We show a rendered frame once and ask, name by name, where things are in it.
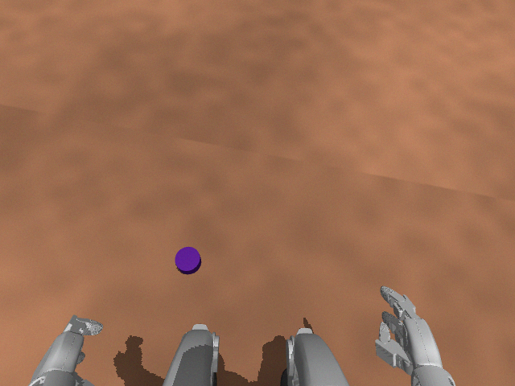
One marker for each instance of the tin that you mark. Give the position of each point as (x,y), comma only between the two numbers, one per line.
(188,260)

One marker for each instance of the right robot hand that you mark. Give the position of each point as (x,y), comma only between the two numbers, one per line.
(415,346)

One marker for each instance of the left robot hand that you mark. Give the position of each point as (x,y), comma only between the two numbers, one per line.
(65,352)

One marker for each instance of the right robot arm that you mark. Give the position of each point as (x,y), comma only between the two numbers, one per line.
(431,376)

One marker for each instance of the left robot arm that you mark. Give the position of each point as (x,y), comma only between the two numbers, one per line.
(54,378)

